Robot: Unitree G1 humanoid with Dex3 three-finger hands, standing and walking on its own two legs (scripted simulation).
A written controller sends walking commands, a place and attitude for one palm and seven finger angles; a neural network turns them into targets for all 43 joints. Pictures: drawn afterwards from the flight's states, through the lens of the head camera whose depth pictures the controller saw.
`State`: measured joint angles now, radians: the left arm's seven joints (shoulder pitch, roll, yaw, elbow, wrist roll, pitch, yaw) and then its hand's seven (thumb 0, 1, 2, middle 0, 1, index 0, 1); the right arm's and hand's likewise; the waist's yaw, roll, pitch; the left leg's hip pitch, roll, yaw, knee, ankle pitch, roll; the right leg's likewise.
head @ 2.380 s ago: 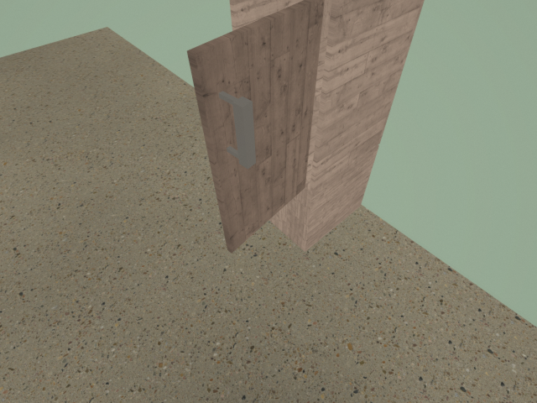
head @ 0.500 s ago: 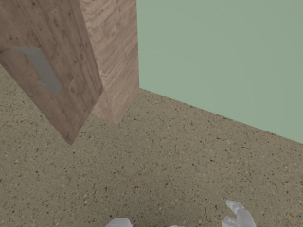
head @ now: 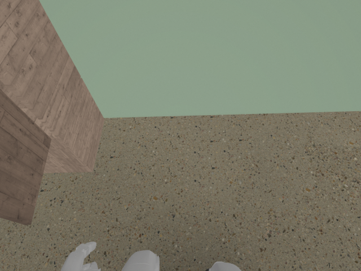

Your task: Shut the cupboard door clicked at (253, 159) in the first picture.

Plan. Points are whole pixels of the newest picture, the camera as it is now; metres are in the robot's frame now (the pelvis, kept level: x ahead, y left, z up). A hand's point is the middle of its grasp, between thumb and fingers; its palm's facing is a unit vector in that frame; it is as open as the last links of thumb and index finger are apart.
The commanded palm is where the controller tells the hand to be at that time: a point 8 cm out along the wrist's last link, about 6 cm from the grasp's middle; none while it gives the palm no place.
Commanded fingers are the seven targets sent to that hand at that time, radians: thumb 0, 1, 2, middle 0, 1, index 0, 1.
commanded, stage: walk around to get in front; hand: left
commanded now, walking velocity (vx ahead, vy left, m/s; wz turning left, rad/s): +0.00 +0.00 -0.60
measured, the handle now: out of the picture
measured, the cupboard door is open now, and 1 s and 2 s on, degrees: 96 96 96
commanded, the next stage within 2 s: none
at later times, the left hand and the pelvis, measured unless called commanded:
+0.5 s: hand (120, 246) +0.18 +0.17 -0.16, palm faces -0.28 -0.94 -0.20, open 7.4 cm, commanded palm none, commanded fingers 0.00 0.90 0.90 -0.20 -0.30 -0.20 -0.30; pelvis +0.03 +0.01 +0.01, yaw -18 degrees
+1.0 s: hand (150, 228) +0.23 +0.10 -0.17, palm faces -0.52 -0.83 -0.19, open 7.4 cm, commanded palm none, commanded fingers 0.00 0.90 0.90 -0.20 -0.30 -0.20 -0.30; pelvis +0.05 -0.02 +0.00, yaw -35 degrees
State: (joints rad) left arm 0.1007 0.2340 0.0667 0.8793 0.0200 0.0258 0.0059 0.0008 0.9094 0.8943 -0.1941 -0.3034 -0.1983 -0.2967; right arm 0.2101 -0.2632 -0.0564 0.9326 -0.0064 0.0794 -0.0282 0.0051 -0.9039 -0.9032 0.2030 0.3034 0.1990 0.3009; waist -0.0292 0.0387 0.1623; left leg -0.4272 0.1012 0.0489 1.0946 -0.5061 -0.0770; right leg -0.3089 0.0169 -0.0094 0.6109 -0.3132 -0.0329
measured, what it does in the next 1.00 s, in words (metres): steps on the spot, turning right: left foot, then right foot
